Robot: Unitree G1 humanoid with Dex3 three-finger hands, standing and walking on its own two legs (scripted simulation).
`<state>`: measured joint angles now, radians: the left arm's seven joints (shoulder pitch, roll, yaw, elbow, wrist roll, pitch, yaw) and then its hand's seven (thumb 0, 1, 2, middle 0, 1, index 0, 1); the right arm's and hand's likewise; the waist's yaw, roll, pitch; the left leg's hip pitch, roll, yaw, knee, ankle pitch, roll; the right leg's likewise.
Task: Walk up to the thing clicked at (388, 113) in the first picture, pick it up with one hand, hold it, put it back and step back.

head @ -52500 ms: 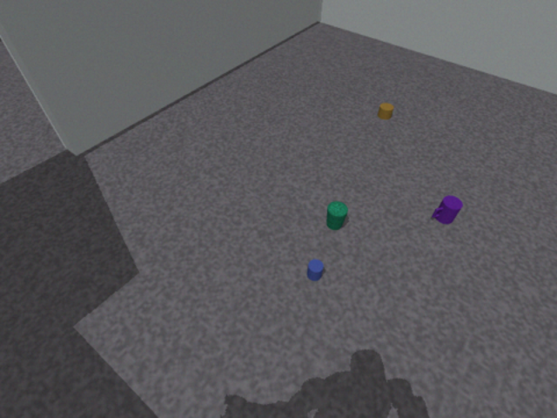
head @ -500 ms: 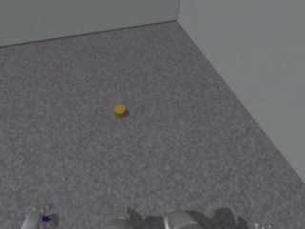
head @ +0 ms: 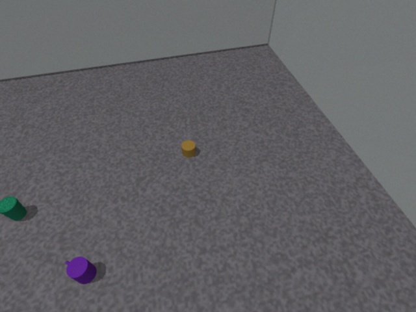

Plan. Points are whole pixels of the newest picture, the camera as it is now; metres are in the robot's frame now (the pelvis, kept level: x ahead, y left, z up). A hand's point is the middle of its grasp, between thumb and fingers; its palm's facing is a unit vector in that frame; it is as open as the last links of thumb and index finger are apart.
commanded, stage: step back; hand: left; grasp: from above
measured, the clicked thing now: (188, 148) +1.10 +0.18 -0.72
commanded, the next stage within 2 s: stand in 0.84 s
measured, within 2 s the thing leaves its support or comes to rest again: neither
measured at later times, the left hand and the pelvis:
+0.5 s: hand out of the picture +0.09 +0.28 -0.15, palm faces +0.01 -0.94 -0.35, open 7.3 cm; pelvis +0.02 +0.02 +0.00, yaw -1 degrees
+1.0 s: hand (90, 300) +0.16 +0.26 -0.13, palm faces -0.05 -0.94 -0.35, open 7.3 cm; pelvis +0.04 +0.02 +0.02, yaw -2 degrees
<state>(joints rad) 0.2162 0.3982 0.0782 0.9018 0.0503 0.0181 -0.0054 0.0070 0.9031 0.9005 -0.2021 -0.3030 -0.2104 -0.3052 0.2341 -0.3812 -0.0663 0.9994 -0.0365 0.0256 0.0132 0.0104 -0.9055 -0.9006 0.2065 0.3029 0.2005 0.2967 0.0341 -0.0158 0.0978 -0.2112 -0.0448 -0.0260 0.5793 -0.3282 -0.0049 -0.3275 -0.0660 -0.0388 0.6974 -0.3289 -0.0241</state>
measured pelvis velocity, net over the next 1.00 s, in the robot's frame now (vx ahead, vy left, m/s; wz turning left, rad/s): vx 0.04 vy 0.02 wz -0.04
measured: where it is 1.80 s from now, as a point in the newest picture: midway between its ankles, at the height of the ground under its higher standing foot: outside the picture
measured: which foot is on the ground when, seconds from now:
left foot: down 0.00-1.00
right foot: down 0.00-1.00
